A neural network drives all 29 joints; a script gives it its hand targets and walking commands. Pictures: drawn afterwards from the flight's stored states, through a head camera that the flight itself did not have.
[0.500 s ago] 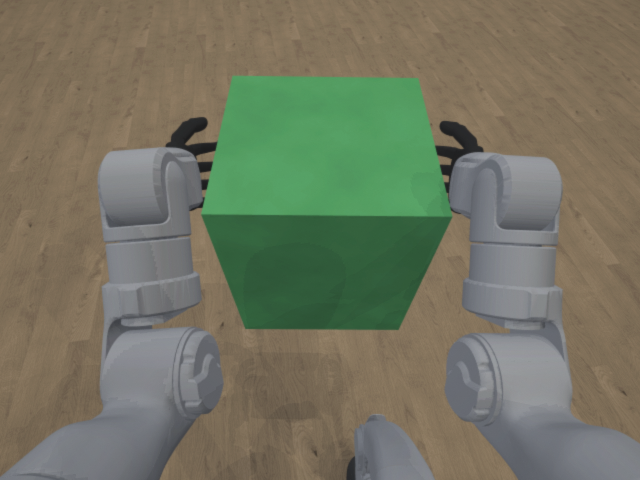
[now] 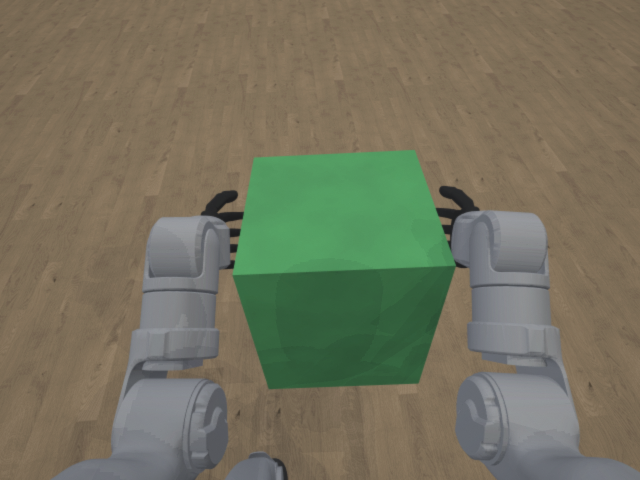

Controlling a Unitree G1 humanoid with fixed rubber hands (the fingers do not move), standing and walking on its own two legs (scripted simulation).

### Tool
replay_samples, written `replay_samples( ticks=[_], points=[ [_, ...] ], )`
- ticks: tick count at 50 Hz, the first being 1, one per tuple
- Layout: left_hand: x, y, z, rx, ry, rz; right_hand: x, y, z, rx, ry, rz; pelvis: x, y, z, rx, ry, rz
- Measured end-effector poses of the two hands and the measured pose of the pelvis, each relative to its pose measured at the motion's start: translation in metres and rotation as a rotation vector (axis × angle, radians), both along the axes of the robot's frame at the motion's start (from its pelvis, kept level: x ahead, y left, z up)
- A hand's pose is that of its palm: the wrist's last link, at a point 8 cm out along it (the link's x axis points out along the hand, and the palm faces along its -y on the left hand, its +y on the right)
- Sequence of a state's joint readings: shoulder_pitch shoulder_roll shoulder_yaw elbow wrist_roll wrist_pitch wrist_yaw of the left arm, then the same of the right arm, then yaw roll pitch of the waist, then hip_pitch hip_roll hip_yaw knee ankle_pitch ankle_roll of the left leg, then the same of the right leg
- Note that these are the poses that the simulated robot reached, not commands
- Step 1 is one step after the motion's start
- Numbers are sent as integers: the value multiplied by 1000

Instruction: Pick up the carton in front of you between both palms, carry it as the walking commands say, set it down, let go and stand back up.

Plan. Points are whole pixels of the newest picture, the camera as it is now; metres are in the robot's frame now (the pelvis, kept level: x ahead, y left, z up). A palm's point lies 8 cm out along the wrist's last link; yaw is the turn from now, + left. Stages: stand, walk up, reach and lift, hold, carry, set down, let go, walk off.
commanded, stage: carry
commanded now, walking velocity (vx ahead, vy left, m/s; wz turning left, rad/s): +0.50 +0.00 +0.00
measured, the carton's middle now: (338, 274) +0.37 -0.01 +0.05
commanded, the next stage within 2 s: none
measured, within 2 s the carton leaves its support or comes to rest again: neither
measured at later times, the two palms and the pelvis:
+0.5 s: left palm (242, 141) +0.59 +0.15 +0.10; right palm (427, 146) +0.58 -0.15 +0.10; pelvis +0.31 +0.01 -0.01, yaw -1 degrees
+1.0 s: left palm (249, 70) +0.85 +0.17 +0.08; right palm (393, 68) +0.85 -0.13 +0.09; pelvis +0.58 +0.02 -0.02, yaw -1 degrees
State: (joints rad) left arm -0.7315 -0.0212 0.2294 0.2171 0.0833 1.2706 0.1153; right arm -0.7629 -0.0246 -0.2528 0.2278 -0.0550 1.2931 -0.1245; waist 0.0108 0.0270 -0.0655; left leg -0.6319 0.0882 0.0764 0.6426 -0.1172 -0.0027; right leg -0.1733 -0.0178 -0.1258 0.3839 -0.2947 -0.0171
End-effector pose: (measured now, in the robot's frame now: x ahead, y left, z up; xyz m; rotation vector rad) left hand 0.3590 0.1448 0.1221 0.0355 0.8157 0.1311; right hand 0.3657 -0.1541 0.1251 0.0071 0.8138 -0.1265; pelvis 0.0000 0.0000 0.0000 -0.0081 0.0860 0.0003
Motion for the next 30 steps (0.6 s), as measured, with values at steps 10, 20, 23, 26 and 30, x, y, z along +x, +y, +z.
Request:
replay_samples(
  ticks=[10, 20, 23, 26, 30],
  points=[
    [104, 41, -39, -76, 6, 28, 91, 41, -36, -10, 5, -45, 120, 34, -3, -10, 11, -40],
    [175, 24, -28, -130, -114, 54, 157, 24, -23, 24, -120, -109, 236, 28, 9, -14, 7, -28],
    [207, 12, -23, -86, -144, 28, 189, 12, -22, 32, -147, -97, 281, 18, 3, -3, -3, -27],
    [243, -1, -27, -59, -162, 23, 226, -1, -33, 39, -164, -83, 328, 5, -13, 7, -24, -10],
    [279, -9, -39, -29, -97, 28, 267, -10, -49, 41, -97, -57, 372, -7, -14, -3, -26, 10]
  ],
)
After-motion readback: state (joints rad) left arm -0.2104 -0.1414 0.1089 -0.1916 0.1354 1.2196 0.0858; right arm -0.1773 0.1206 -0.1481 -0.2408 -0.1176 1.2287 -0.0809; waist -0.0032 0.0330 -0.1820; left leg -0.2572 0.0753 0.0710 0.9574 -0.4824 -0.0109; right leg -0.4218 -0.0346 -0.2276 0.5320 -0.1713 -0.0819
